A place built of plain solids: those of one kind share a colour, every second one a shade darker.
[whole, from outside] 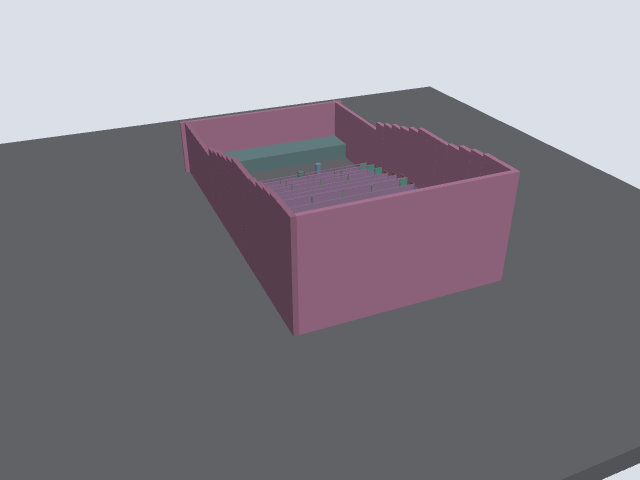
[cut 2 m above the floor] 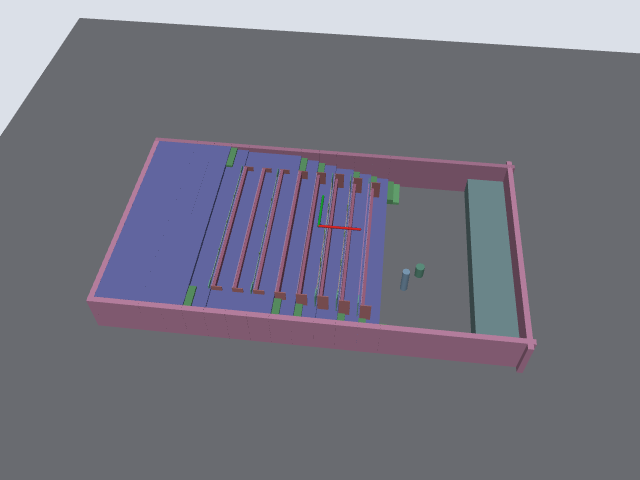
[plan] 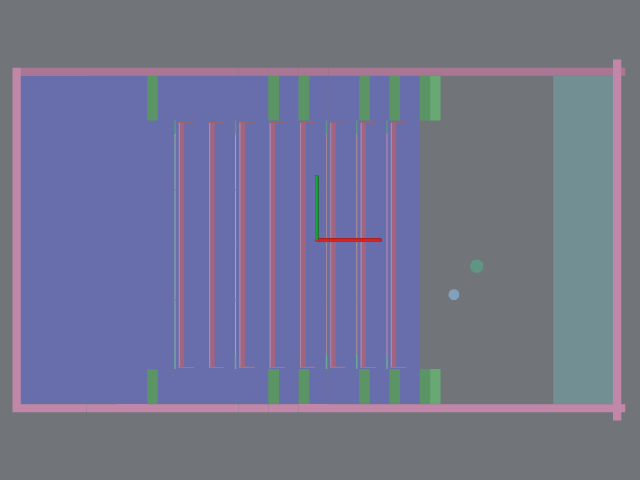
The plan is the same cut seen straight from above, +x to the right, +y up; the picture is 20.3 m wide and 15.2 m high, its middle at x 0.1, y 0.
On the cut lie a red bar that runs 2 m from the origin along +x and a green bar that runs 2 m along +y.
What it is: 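A raked hall of assembly; its floor steps down in tiers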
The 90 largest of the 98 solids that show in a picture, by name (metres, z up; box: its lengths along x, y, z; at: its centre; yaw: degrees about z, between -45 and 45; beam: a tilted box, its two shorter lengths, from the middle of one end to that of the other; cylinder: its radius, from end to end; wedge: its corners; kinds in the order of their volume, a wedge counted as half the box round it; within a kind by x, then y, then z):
{
 "floor_1": {"box": [2.09, 10.39, 9.0], "at": [-8.33, 0.0, -2.15]},
 "floor_2": {"box": [0.96, 10.39, 9.0], "at": [-6.81, 0.0, -2.27]},
 "floor_3": {"box": [0.96, 10.39, 9.0], "at": [-5.85, 0.0, -2.44]},
 "floor_4": {"box": [0.96, 10.39, 9.0], "at": [-4.89, 0.0, -2.68]},
 "floor_5": {"box": [0.96, 10.39, 9.0], "at": [-3.93, 0.0, -2.79]},
 "floor_6": {"box": [0.96, 10.39, 9.0], "at": [-2.97, 0.0, -2.79]},
 "floor_7": {"box": [0.96, 10.39, 9.0], "at": [-2.02, 0.0, -2.79]},
 "floor_8": {"box": [0.96, 10.39, 9.0], "at": [-1.06, 0.0, -3.05]},
 "floor_9": {"box": [0.96, 10.39, 9.0], "at": [-0.1, 0.0, -3.32]},
 "floor_10": {"box": [0.96, 10.39, 9.0], "at": [0.86, 0.0, -3.5]},
 "floor_11": {"box": [0.96, 10.39, 9.0], "at": [1.82, 0.0, -3.77]},
 "floor_12": {"box": [0.96, 10.39, 9.0], "at": [2.78, 0.0, -3.99]},
 "wall_1": {"box": [0.26, 10.91, 12.43], "at": [-9.51, 0.0, -0.43]},
 "wall_2": {"box": [2.35, 0.26, 12.43], "at": [-8.46, -5.33, -0.43]},
 "wall_3": {"box": [2.35, 0.26, 12.43], "at": [-8.46, 5.33, -0.43]},
 "wall_4": {"box": [0.96, 0.26, 12.43], "at": [-6.81, -5.33, -0.56]},
 "wall_5": {"box": [0.96, 0.26, 12.43], "at": [-6.81, 5.33, -0.56]},
 "wall_6": {"box": [0.96, 0.26, 12.43], "at": [-5.85, -5.33, -0.73]},
 "wall_7": {"box": [0.96, 0.26, 12.43], "at": [-5.85, 5.33, -0.73]},
 "wall_8": {"box": [0.96, 0.26, 12.43], "at": [-4.89, -5.33, -0.97]},
 "wall_9": {"box": [0.96, 0.26, 12.43], "at": [-4.89, 5.33, -0.97]},
 "wall_10": {"box": [0.96, 0.26, 12.43], "at": [-3.93, -5.33, -1.07]},
 "wall_11": {"box": [0.96, 0.26, 12.43], "at": [-3.93, 5.33, -1.07]},
 "wall_12": {"box": [0.96, 0.26, 12.43], "at": [-2.97, -5.33, -1.07]},
 "wall_13": {"box": [0.96, 0.26, 12.43], "at": [-2.97, 5.33, -1.07]},
 "wall_14": {"box": [0.96, 0.26, 12.43], "at": [-2.01, -5.33, -1.07]},
 "wall_15": {"box": [0.96, 0.26, 12.43], "at": [-2.01, 5.33, -1.07]},
 "wall_16": {"box": [0.96, 0.26, 12.43], "at": [-1.06, -5.33, -1.34]},
 "wall_17": {"box": [0.96, 0.26, 12.43], "at": [-1.06, 5.33, -1.34]},
 "wall_18": {"box": [0.96, 0.26, 12.43], "at": [-0.1, -5.33, -1.6]},
 "wall_19": {"box": [0.96, 0.26, 12.43], "at": [-0.1, 5.33, -1.6]},
 "wall_20": {"box": [0.96, 0.26, 12.43], "at": [0.86, -5.33, -1.79]},
 "wall_21": {"box": [0.96, 0.26, 12.43], "at": [0.86, 5.33, -1.79]},
 "wall_22": {"box": [0.96, 0.26, 12.43], "at": [1.82, -5.33, -2.05]},
 "wall_23": {"box": [0.96, 0.26, 12.43], "at": [1.82, 5.33, -2.05]},
 "wall_24": {"box": [0.96, 0.26, 12.43], "at": [2.78, -5.33, -2.28]},
 "wall_25": {"box": [0.96, 0.26, 12.43], "at": [2.78, 5.33, -2.28]},
 "wall_26": {"box": [6.51, 0.26, 12.43], "at": [6.51, -5.33, -2.79]},
 "wall_27": {"box": [6.51, 0.26, 12.43], "at": [6.51, 5.33, -2.79]},
 "wall_28": {"box": [0.26, 11.43, 12.43], "at": [9.51, 0.0, -2.79]},
 "stage_1": {"box": [1.89, 10.39, 1.03], "at": [8.43, 0.0, 0.47]},
 "seat_1": {"box": [0.14, 7.73, 0.66], "at": [-4.26, -0.15, 2.04]},
 "seat_2": {"box": [0.14, 7.73, 0.66], "at": [-3.31, -0.15, 2.04]},
 "seat_3": {"box": [0.14, 7.73, 0.66], "at": [-2.35, -0.15, 2.04]},
 "seat_4": {"box": [0.14, 7.73, 0.66], "at": [-1.39, -0.15, 1.78]},
 "seat_5": {"box": [0.14, 7.73, 0.66], "at": [-0.43, -0.15, 1.51]},
 "seat_6": {"box": [0.14, 7.73, 0.66], "at": [0.53, -0.15, 1.33]},
 "seat_7": {"box": [0.14, 7.73, 0.66], "at": [1.49, -0.15, 1.06]},
 "seat_8": {"box": [0.14, 7.73, 0.66], "at": [2.45, -0.15, 0.84]},
 "seatback_1": {"box": [0.041, 7.73, 1.08], "at": [-4.35, -0.15, 2.25]},
 "seatback_2": {"box": [0.041, 7.73, 1.08], "at": [-3.4, -0.15, 2.25]},
 "seatback_3": {"box": [0.041, 7.73, 1.08], "at": [-2.44, -0.15, 2.25]},
 "seatback_4": {"box": [0.041, 7.73, 1.08], "at": [-1.48, -0.15, 1.99]},
 "seatback_5": {"box": [0.041, 7.73, 1.08], "at": [-0.52, -0.15, 1.72]},
 "seatback_6": {"box": [0.041, 7.73, 1.08], "at": [0.44, -0.15, 1.54]},
 "seatback_7": {"box": [0.041, 7.73, 1.08], "at": [1.4, -0.15, 1.27]},
 "seatback_8": {"box": [0.041, 7.73, 1.08], "at": [2.36, -0.15, 1.05]},
 "tread_1": {"box": [0.34, 1.11, 0.12], "at": [-5.2, -4.64, 1.88]},
 "tread_2": {"box": [0.34, 1.41, 0.12], "at": [-5.2, 4.49, 1.88]},
 "tread_3": {"box": [0.34, 1.11, 0.13], "at": [-1.37, -4.64, 1.52]},
 "tread_4": {"box": [0.34, 1.41, 0.13], "at": [-1.37, 4.49, 1.52]},
 "tread_5": {"box": [0.34, 1.11, 0.13], "at": [-0.41, -4.64, 1.25]},
 "tread_6": {"box": [0.34, 1.41, 0.13], "at": [-0.41, 4.49, 1.25]},
 "tread_7": {"box": [0.34, 1.11, 0.13], "at": [1.51, -4.64, 0.8]},
 "tread_8": {"box": [0.34, 1.41, 0.13], "at": [1.51, 4.49, 0.8]},
 "tread_9": {"box": [0.34, 1.11, 0.11], "at": [2.47, -4.64, 0.56]},
 "tread_10": {"box": [0.34, 1.41, 0.11], "at": [2.47, 4.49, 0.56]},
 "tread_11": {"box": [0.33, 1.11, 0.39], "at": [3.42, -4.64, 0.14]},
 "tread_12": {"box": [0.33, 1.41, 0.39], "at": [3.42, 4.49, 0.14]},
 "tread_13": {"box": [0.33, 1.11, 0.22], "at": [3.75, -4.64, 0.06]},
 "tread_14": {"box": [0.33, 1.41, 0.22], "at": [3.75, 4.49, 0.06]},
 "seatend_1": {"box": [0.5, 0.04, 1.08], "at": [-4.14, -4.04, 2.25]},
 "seatend_2": {"box": [0.5, 0.04, 1.08], "at": [-3.18, -4.04, 2.25]},
 "seatend_3": {"box": [0.5, 0.04, 1.08], "at": [-2.22, -4.04, 2.25]},
 "seatend_4": {"box": [0.5, 0.04, 1.08], "at": [-1.26, -4.04, 1.99]},
 "seatend_5": {"box": [0.5, 0.04, 1.08], "at": [-1.26, 3.73, 1.99]},
 "seatend_6": {"box": [0.5, 0.04, 1.08], "at": [-0.3, -4.04, 1.72]},
 "seatend_7": {"box": [0.5, 0.04, 1.08], "at": [-0.3, 3.73, 1.72]},
 "seatend_8": {"box": [0.5, 0.04, 1.08], "at": [0.66, -4.04, 1.54]},
 "seatend_9": {"box": [0.5, 0.04, 1.08], "at": [0.66, 3.73, 1.54]},
 "seatend_10": {"box": [0.5, 0.04, 1.08], "at": [1.61, -4.04, 1.27]},
 "seatend_11": {"box": [0.5, 0.04, 1.08], "at": [1.61, 3.73, 1.27]},
 "roll_1": {"cylinder": 0.17, "from": [4.34, -1.73, 0.0], "to": [4.34, -1.73, 1.32]},
 "guardkick_1": {"box": [0.03, 7.03, 0.12], "at": [-4.49, -0.15, 1.88]},
 "guardkick_2": {"box": [0.03, 7.03, 0.12], "at": [-2.57, -0.15, 1.77]},
 "guardkick_3": {"box": [0.03, 7.03, 0.12], "at": [0.3, -0.15, 1.24]},
 "guardkick_4": {"box": [0.03, 7.03, 0.12], "at": [1.26, -0.15, 1.06]},
 "bin_1": {"cylinder": 0.21, "from": [5.06, -0.83, 0.0], "to": [5.06, -0.83, 0.63]},
 "guardend_1": {"box": [0.05, 0.42, 1.09], "at": [-2.57, -3.88, 2.26]},
 "guardend_2": {"box": [0.05, 0.42, 1.09], "at": [0.3, -3.88, 1.73]}
}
